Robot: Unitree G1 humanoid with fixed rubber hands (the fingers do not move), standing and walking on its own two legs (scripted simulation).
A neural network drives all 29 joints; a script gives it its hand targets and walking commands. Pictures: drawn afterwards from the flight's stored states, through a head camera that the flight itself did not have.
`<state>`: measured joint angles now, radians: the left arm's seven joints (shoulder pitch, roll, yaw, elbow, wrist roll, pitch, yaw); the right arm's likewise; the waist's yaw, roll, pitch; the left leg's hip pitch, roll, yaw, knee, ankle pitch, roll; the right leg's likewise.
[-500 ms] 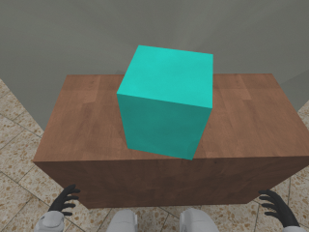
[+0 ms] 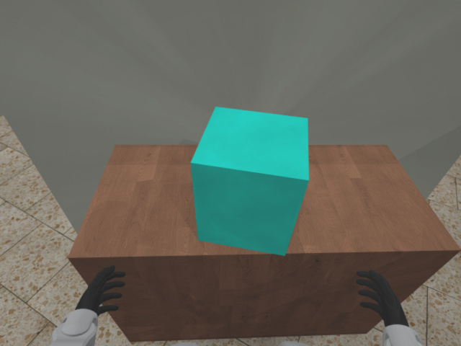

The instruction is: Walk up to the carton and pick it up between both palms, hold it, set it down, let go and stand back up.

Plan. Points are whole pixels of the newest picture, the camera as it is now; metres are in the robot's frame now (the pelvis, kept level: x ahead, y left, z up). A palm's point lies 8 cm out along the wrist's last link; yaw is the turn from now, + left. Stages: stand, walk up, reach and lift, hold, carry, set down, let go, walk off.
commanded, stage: reach and lift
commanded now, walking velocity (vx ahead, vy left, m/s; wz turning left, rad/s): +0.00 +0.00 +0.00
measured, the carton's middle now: (250, 181) +0.46 -0.02 +0.02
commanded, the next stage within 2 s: none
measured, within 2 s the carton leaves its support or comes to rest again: neither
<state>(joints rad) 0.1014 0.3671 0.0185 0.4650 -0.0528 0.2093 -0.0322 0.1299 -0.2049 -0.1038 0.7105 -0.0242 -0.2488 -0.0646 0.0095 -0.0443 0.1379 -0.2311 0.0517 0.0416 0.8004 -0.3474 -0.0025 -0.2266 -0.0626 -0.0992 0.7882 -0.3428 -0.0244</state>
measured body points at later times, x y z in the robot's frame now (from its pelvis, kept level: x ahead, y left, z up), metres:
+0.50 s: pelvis +0.00 +0.00 +0.00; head -0.06 +0.03 +0.45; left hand +0.23 +0.26 -0.01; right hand +0.23 -0.21 +0.01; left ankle +0.07 +0.12 -0.70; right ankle +0.07 -0.12 -0.70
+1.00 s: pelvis +0.02 +0.00 +0.01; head -0.02 +0.04 +0.45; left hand +0.30 +0.25 +0.05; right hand +0.28 -0.19 +0.04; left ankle +0.07 +0.12 -0.70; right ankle +0.07 -0.12 -0.70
